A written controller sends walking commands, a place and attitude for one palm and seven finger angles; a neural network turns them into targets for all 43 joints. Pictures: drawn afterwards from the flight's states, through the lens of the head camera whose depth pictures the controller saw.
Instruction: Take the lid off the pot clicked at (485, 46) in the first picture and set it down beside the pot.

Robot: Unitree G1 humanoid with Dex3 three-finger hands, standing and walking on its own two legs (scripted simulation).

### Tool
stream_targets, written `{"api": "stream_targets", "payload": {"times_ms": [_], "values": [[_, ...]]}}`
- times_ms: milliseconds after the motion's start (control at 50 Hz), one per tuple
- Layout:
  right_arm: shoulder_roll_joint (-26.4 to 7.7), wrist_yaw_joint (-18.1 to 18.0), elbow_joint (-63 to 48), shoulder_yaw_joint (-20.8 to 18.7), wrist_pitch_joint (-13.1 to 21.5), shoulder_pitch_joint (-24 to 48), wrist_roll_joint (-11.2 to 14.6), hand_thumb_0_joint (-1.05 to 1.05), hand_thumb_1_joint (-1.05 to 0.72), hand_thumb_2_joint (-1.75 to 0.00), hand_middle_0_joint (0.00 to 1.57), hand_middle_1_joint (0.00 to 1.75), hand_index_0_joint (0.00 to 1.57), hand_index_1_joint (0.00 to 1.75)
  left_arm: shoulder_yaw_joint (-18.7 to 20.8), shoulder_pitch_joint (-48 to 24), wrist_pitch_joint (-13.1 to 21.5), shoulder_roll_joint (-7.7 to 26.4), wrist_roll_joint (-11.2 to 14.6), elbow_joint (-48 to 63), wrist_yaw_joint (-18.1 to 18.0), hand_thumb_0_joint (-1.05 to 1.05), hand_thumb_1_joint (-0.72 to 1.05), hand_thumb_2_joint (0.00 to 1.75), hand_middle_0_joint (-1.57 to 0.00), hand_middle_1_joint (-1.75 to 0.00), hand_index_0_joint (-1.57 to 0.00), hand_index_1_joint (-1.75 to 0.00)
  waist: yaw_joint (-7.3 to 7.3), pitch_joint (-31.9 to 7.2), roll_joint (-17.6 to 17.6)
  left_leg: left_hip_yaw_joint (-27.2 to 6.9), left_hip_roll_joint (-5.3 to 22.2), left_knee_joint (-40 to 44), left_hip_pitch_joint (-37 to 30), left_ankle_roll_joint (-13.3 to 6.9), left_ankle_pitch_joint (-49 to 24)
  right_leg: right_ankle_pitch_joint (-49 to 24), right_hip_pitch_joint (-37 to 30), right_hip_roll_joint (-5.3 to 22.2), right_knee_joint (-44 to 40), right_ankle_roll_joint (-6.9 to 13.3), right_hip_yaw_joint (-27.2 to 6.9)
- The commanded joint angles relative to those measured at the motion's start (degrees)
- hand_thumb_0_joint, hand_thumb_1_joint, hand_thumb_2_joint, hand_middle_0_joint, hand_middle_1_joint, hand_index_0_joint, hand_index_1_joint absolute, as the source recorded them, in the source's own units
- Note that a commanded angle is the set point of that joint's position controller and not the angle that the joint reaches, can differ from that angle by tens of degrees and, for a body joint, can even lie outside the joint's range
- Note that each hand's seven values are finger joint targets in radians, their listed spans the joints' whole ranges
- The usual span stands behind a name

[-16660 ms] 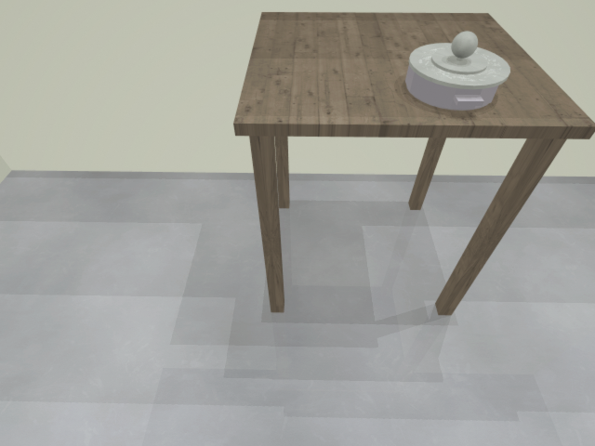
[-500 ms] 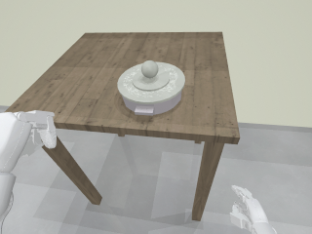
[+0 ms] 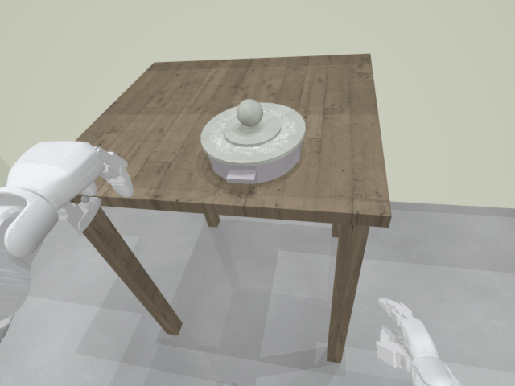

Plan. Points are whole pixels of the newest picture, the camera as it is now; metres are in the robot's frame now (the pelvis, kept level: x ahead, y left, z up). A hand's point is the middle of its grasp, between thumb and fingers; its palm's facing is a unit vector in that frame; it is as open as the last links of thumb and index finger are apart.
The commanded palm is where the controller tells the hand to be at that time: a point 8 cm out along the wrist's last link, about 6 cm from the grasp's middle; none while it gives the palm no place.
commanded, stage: reach forward and open the fingers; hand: left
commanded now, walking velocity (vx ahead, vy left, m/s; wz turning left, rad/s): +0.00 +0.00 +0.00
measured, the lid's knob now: (249, 112) +0.55 +0.10 +0.17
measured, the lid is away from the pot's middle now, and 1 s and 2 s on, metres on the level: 0.00 0.00 0.00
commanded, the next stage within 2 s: move the open hand above the knob in 0.58 s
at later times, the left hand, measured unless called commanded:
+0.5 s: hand (103, 162) +0.30 +0.24 +0.25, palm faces +0.01 +0.04 -1.00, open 9.8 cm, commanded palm +0.26 +0.23 +0.32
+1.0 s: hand (132, 144) +0.34 +0.21 +0.25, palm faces -0.02 +0.03 -1.00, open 9.9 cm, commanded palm +0.31 +0.20 +0.32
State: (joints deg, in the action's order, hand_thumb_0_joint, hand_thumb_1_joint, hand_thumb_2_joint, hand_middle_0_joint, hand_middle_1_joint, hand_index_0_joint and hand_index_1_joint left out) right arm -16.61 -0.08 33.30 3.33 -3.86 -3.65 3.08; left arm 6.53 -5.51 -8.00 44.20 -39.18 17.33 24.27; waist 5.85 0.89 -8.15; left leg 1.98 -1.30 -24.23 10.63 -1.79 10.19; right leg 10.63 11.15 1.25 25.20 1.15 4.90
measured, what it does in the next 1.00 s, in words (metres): stands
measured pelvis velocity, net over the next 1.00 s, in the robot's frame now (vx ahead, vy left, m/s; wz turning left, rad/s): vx -0.01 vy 0.00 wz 0.01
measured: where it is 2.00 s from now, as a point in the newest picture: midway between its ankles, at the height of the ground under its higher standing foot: outside the picture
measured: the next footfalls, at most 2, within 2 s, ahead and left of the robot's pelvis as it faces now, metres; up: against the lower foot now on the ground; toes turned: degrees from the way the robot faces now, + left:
none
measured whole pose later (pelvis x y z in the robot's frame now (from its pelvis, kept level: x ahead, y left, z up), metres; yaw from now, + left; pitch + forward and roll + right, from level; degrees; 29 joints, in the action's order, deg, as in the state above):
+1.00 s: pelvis -0.01 +0.00 -0.01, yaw +0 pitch -3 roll +1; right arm -16.7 -0.4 35.4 3.2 -3.0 -5.3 4.0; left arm -7.9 -37.1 -11.5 38.6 -44.7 -4.5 29.2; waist 4.2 1.0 -6.9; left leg 2.2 -2.6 -26.5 13.2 -2.2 10.0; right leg 11.9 14.8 2.7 30.1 1.0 4.5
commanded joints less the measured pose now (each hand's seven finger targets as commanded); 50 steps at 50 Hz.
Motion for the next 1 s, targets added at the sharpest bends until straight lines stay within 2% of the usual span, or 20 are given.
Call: {"api": "stream_targets", "payload": {"times_ms": [0,20,40,160,220,280,320,440,480,540,600,620,660,720,780,820,840,880,920,980], "values": [[-5.62,-0.58,-9.82,-2.29,3.87,9.68,0.19,0.0,-0.9,-0.9,0.2,0.3,0.2,0.3,10.04,-21.03,0.95,15.98,-0.4,3.74,-0.33,0.0,-0.31,1.68,-0.96,-0.19,-0.96,-0.19,-0.66,-10.71,4.75,-1.89,-0.91,4.17,-0.39,-0.47,-2.49,2.22,-3.45,-1.15,-4.59,-0.96,-3.35],[-5.81,-0.28,-10.42,-2.6,4.37,9.53,0.59,0.0,-0.9,-0.9,0.2,0.3,0.2,0.3,11.15,-18.54,0.56,15.91,-0.13,2.79,-0.4,0.0,-0.35,1.7,-0.95,-0.15,-0.95,-0.15,-0.82,-11.63,4.0,-2.22,-0.68,3.17,-1.48,-0.39,-3.57,1.09,-3.46,-1.95,-4.49,-0.63,-4.12],[-5.81,-0.28,-9.85,-2.34,4.23,9.78,0.21,0.0,-0.9,-0.9,0.2,0.3,0.2,0.3,10.9,-23.49,0.98,17.85,-0.85,3.66,0.28,0.0,-0.38,1.72,-0.94,-0.12,-0.94,-0.12,-0.51,-13.07,4.66,-2.15,-1.01,4.0,-0.13,-0.32,-2.6,2.39,-5.2,-0.66,-4.18,-0.69,-3.98],[-5.87,-0.5,-9.75,-2.84,5.07,9.2,0.65,0.0,-0.9,-0.9,0.2,0.3,0.2,0.3,9.31,-29.78,1.46,17.13,-0.93,0.21,0.8,0.0,-0.41,1.74,-0.91,-0.08,-0.91,-0.08,-0.83,-11.53,5.51,-1.85,-0.82,3.83,0.46,-0.48,-0.17,5.08,-3.39,-0.4,-3.66,-0.85,-4.18],[-6.18,-0.31,-9.99,-3.2,5.76,8.67,0.95,0.0,-0.9,-0.9,0.2,0.3,0.2,0.3,9.46,-29.2,1.05,16.33,-1.11,-1.51,0.47,0.0,-0.41,1.74,-0.9,-0.08,-0.9,-0.08,-0.69,-12.31,2.77,-2.4,-0.9,3.19,-0.59,-0.43,-0.98,4.0,-2.83,-1.3,-3.46,-0.25,-4.7],[-6.34,-0.57,-9.28,-2.94,5.08,7.97,0.66,0.0,-0.9,-0.9,0.2,0.3,0.2,0.3,8.07,-33.06,0.61,16.81,-2.29,-6.32,1.1,0.0,-0.41,1.74,-0.9,-0.08,-0.9,-0.08,-0.81,-10.11,7.15,-1.59,-0.74,3.72,2.19,-0.52,1.88,7.01,-2.23,-0.19,-3.39,-0.73,-4.54],[-6.42,-0.31,-9.81,-3.21,5.53,8.14,1.12,0.0,-0.9,-0.9,0.2,0.3,0.2,0.3,8.14,-33.01,0.49,15.85,-1.98,-5.16,0.93,0.0,-0.4,1.74,-0.89,-0.08,-0.89,-0.08,-0.99,-12.08,4.54,-1.89,-0.79,2.78,0.64,-0.48,0.48,5.41,-2.32,-0.94,-3.1,-0.4,-4.95],[-6.0,-0.31,-9.32,-2.69,5.31,8.71,0.77,0.0,-0.9,-0.9,0.2,0.3,0.2,0.3,6.53,-42.01,-0.58,17.36,-3.64,-6.28,1.79,0.0,-0.4,1.74,-0.89,-0.08,-0.89,-0.08,-0.91,-13.81,5.41,-1.68,-1.18,2.71,1.82,-0.42,1.3,6.03,-3.58,0.37,-2.22,-0.3,-5.45],[-6.09,-0.54,-8.92,-2.72,4.92,7.75,0.89,0.0,-0.9,-0.9,0.2,0.3,0.2,0.3,5.15,-42.17,-0.89,15.7,-3.93,-10.41,2.14,0.0,-0.4,1.74,-0.89,-0.08,-0.89,-0.08,-1.34,-10.81,7.57,-1.53,-1.02,3.01,2.65,-0.58,2.67,7.32,-1.36,0.01,-2.51,-0.61,-4.62],[-5.87,-0.01,-9.57,-2.62,4.64,8.44,1.0,0.0,-0.9,-0.9,0.2,0.3,0.2,0.3,4.87,-40.97,-1.29,15.37,-4.14,-7.74,2.98,0.0,-0.4,1.74,-0.89,-0.08,-0.89,-0.08,-0.8,-14.11,6.25,-1.6,-1.23,2.53,2.27,-0.45,0.86,4.8,-3.79,0.41,-1.57,-0.19,-5.2],[-5.79,-0.23,-9.69,-2.43,4.31,8.84,1.1,0.0,-0.9,-0.9,0.2,0.3,0.2,0.3,3.43,-42.63,-1.29,14.12,-3.68,-7.38,3.52,0.0,-0.4,1.74,-0.89,-0.08,-0.89,-0.08,-1.36,-12.34,6.63,-1.4,-1.21,2.56,2.07,-0.76,1.82,5.47,-1.79,0.14,-1.74,-0.52,-4.61],[-6.07,-0.13,-9.87,-2.67,4.58,8.14,1.27,0.0,-0.9,-0.9,0.2,0.3,0.2,0.3,5.29,-39.64,-1.64,14.77,-3.41,-7.83,3.25,0.0,-0.4,1.74,-0.89,-0.08,-0.89,-0.08,-1.25,-13.62,6.23,-1.74,-1.06,1.55,0.87,-0.82,-0.15,3.53,-2.02,-0.62,-1.59,-0.32,-4.98],[-5.77,-0.41,-9.49,-2.48,4.4,8.6,0.93,0.0,-0.9,-0.9,0.2,0.3,0.2,0.3,6.02,-44.65,-1.5,17.28,-4.09,-6.65,3.5,0.0,-0.4,1.74,-0.88,-0.08,-0.88,-0.08,-1.11,-14.35,7.22,-1.71,-1.22,2.08,1.36,-0.84,0.23,4.25,-2.8,0.1,-1.16,-0.36,-4.65],[-5.82,-0.27,-9.2,-2.45,4.59,8.22,1.39,0.0,-0.9,-0.9,0.2,0.3,0.2,0.3,3.06,-44.06,-2.25,13.14,-3.65,-8.5,3.26,0.0,-0.4,1.74,-0.88,-0.08,-0.88,-0.08,-1.81,-13.56,4.74,-2.3,-1.17,1.5,-0.58,-0.78,-1.32,2.41,-0.6,-0.96,-1.27,-0.09,-4.22],[-5.6,-0.51,-8.34,-2.15,4.07,8.18,1.29,0.0,-0.9,-0.9,0.2,0.3,0.2,0.3,-1.75,-50.14,-2.52,10.14,-4.55,-11.28,3.46,0.0,-0.4,1.74,-0.88,-0.08,-0.88,-0.08,-2.54,-11.0,7.26,-2.24,-1.15,3.09,0.99,-0.72,3.16,6.7,0.71,-0.21,-1.98,-0.34,-3.71],[-5.3,-0.34,-9.03,-2.18,4.6,8.45,1.58,0.0,-0.9,-0.9,0.2,0.3,0.2,0.3,-3.46,-50.74,-2.78,7.62,-4.28,-9.51,2.93,0.0,-0.4,1.74,-0.88,-0.08,-0.88,-0.08,-2.61,-13.73,4.3,-3.06,-1.23,2.18,-1.92,-0.77,1.51,5.05,0.93,-0.99,-1.35,0.25,-4.04],[-5.23,-0.3,-8.15,-2.1,4.44,8.54,1.09,0.0,-0.9,-0.9,0.2,0.3,0.2,0.3,-2.76,-55.75,-2.87,10.52,-5.78,-8.32,2.86,0.0,-0.4,1.74,-0.88,-0.08,-0.88,-0.08,-2.3,-16.3,4.81,-3.11,-1.37,2.92,-1.34,-0.62,1.62,5.22,-1.34,-0.06,-1.17,0.34,-4.21],[-5.46,-0.59,-7.23,-2.04,3.92,7.72,0.92,0.0,-0.9,-0.9,0.2,0.3,0.2,0.3,-2.71,-56.84,-3.4,10.76,-6.47,-13.27,2.49,0.0,-0.4,1.74,-0.88,-0.08,-0.88,-0.08,-2.55,-14.15,6.51,-2.89,-1.26,3.24,-0.18,-0.7,2.52,6.19,-0.28,-0.25,-1.54,0.18,-3.74],[-5.55,-0.28,-7.67,-2.11,4.09,7.74,1.24,0.0,-0.9,-0.9,0.2,0.3,0.2,0.3,-3.14,-57.69,-3.52,9.57,-6.13,-12.24,2.05,0.0,-0.4,1.74,-0.88,-0.08,-0.88,-0.08,-2.49,-16.14,3.58,-3.23,-1.31,2.23,-2.17,-0.61,-0.23,3.72,-0.4,-0.97,-0.93,0.65,-3.85],[-5.26,0.06,-6.9,-1.98,3.26,7.22,0.94,0.0,-0.9,-0.9,0.2,0.3,0.2,0.3,-5.8,-59.59,-4.53,7.19,-7.36,-17.06,2.42,0.0,-0.4,1.74,-0.88,-0.08,-0.88,-0.08,-2.48,-14.7,7.39,-3.04,-1.25,3.46,-0.2,-0.52,0.18,3.42,-0.76,-0.33,-0.89,0.51,-3.33]]}}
